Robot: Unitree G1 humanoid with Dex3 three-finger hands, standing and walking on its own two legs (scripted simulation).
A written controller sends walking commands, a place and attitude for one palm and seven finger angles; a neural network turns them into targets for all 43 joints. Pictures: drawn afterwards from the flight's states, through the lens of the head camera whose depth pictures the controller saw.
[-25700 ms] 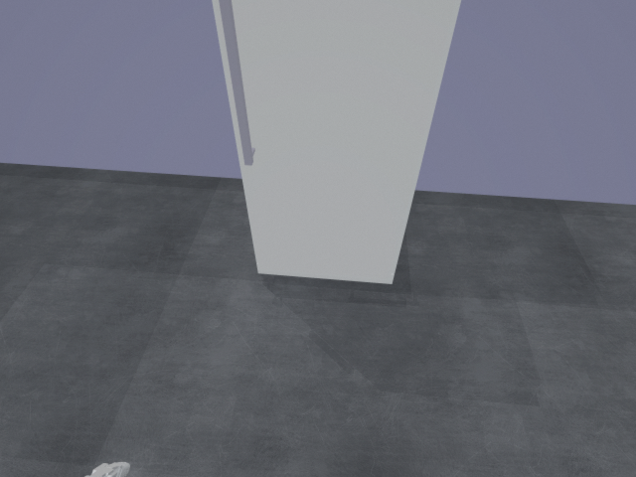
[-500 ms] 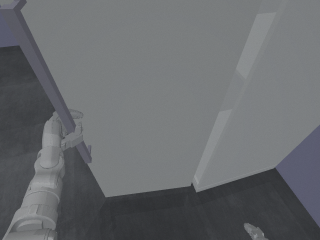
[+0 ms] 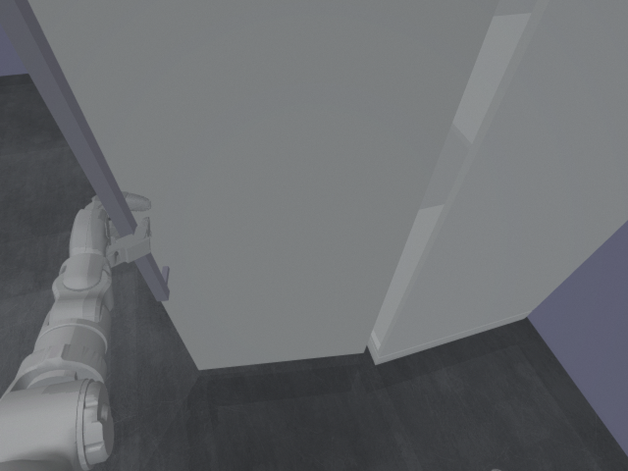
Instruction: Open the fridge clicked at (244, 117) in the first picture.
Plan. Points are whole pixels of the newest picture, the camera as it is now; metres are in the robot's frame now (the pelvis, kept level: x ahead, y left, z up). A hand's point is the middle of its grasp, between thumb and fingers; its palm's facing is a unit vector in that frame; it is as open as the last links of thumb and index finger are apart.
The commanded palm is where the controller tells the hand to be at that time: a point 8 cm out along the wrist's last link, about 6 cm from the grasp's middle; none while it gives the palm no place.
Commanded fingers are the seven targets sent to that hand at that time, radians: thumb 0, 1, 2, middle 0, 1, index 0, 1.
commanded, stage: loosen the grip on the handle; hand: left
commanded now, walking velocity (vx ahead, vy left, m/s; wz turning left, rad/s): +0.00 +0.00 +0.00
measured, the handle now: (116, 188) +0.45 +0.27 +0.10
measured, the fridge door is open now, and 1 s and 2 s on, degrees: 79 78 78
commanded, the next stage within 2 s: slip the hand off the handle in 0.52 s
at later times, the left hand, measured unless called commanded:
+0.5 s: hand (124, 241) +0.42 +0.28 +0.03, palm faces +0.27 -0.94 -0.22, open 13.4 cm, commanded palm +0.37 +0.32 +0.05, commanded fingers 0.00 -0.55 0.20 -0.25 -1.15 -0.25 -1.15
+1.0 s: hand (76, 248) +0.40 +0.34 +0.03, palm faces +0.28 -0.94 -0.21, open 14.6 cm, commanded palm +0.36 +0.38 +0.05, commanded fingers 0.00 -0.55 0.20 -0.25 -1.15 -0.25 -1.15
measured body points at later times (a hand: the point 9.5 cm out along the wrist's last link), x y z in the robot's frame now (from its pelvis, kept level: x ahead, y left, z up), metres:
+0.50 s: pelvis +0.04 +0.00 -0.02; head +0.09 +0.02 +0.43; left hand +0.40 +0.33 +0.04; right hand +0.15 -0.26 -0.11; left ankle +0.05 +0.12 -0.73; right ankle +0.03 -0.11 -0.73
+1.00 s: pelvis +0.04 +0.01 -0.02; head +0.09 +0.03 +0.43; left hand +0.38 +0.39 +0.05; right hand +0.14 -0.26 -0.12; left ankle +0.05 +0.12 -0.73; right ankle +0.03 -0.11 -0.73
